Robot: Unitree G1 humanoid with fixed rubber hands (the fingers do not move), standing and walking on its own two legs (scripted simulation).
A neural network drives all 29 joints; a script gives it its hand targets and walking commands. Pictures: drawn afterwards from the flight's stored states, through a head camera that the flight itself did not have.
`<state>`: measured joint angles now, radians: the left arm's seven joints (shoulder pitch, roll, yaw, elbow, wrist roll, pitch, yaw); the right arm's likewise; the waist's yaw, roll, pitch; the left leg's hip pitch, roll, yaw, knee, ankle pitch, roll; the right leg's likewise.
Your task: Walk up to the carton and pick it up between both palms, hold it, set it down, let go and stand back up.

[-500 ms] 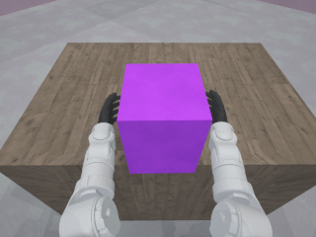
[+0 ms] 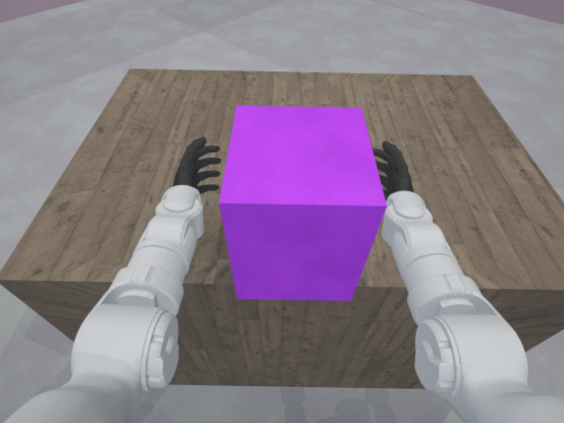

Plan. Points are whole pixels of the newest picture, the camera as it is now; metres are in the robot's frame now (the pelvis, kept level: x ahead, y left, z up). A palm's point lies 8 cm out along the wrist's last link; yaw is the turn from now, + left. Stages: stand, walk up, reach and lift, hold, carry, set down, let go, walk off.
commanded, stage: set down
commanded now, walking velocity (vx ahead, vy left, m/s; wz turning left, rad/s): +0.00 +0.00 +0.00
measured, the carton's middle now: (296, 207) +0.46 -0.02 +0.05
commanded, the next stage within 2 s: none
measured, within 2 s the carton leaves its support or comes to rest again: neither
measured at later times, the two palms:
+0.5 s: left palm (163, 169) +0.44 +0.17 +0.15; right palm (415, 171) +0.43 -0.18 +0.16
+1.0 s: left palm (148, 149) +0.44 +0.18 +0.19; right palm (436, 149) +0.43 -0.20 +0.19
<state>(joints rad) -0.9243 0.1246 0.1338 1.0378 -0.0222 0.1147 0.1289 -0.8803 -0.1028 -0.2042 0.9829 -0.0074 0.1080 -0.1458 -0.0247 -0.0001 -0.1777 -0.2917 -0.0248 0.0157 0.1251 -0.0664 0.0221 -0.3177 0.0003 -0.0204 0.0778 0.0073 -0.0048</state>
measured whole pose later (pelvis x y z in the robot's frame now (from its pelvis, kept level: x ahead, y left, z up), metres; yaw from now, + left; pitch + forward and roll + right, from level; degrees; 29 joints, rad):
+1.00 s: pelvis -0.01 +0.00 +0.00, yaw +1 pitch +9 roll +0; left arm -1.03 0.34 0.00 0.86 -0.28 0.44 0.10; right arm -1.00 -0.28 -0.09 0.77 0.22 0.48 -0.15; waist -0.05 0.00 -0.11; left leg -0.25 -0.03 0.00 0.20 -0.10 0.02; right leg -0.26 0.00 -0.04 0.15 -0.03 -0.01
